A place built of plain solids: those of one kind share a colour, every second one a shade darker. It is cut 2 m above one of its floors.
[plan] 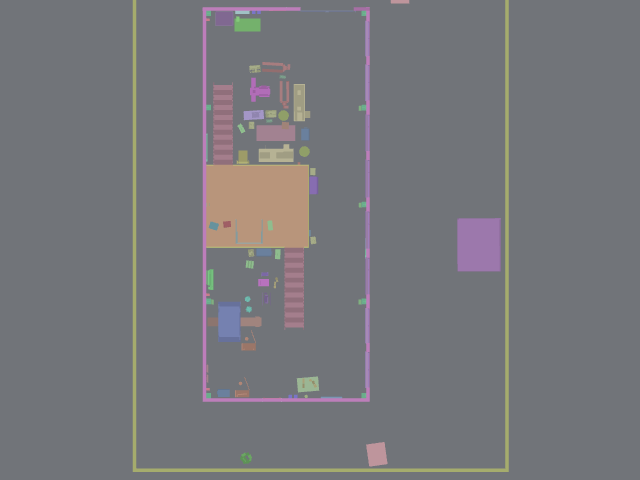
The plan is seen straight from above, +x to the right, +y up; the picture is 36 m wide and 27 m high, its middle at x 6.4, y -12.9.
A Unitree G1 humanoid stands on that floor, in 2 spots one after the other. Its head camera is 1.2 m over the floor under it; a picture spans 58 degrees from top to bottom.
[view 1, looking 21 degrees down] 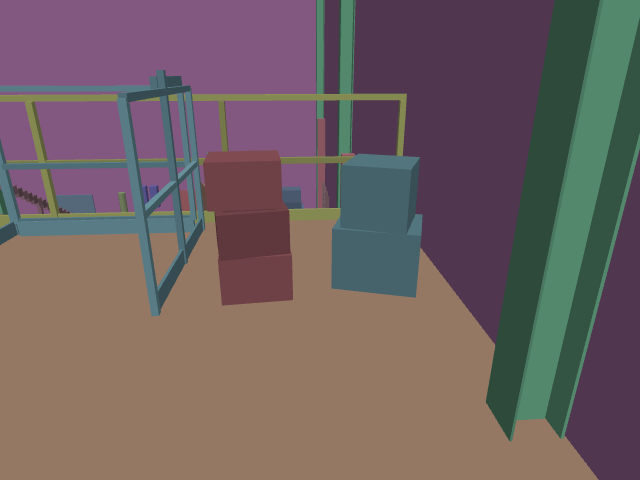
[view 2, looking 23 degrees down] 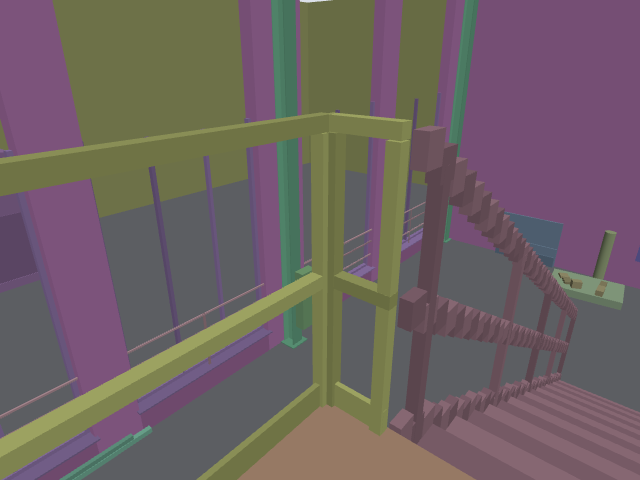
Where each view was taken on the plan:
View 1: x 0.95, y -9.69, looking -94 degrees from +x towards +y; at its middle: raised_floor_deck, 3.35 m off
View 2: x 4.95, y -12.31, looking -50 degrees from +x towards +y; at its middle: deck_rail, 1.35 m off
